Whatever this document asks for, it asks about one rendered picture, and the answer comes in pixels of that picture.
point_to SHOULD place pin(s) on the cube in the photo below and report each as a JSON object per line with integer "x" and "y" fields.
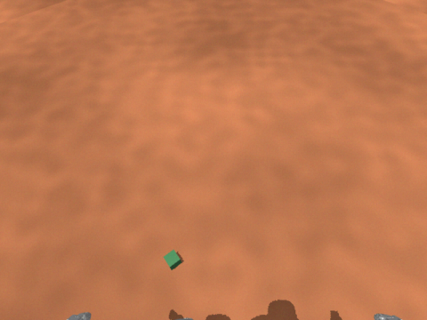
{"x": 172, "y": 259}

